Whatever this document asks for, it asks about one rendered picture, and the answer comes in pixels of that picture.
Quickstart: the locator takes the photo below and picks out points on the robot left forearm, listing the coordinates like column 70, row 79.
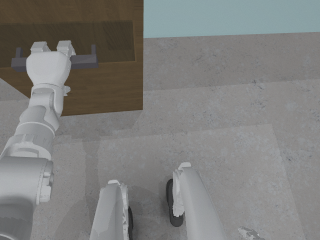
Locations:
column 38, row 124

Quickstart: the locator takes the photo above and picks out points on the robot right thigh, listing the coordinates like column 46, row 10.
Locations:
column 201, row 217

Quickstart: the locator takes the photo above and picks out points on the right robot hand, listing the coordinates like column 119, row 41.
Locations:
column 249, row 234

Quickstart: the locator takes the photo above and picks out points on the left robot hand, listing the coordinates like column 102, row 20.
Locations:
column 44, row 66

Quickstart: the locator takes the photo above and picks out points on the left robot upper arm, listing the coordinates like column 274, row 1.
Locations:
column 25, row 182

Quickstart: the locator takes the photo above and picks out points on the handle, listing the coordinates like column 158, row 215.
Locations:
column 19, row 63

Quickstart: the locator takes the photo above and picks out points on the cabinet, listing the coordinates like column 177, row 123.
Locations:
column 113, row 86

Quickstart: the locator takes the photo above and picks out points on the right robot shin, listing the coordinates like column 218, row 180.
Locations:
column 178, row 207

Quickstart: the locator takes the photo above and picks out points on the drawer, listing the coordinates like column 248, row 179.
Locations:
column 114, row 39

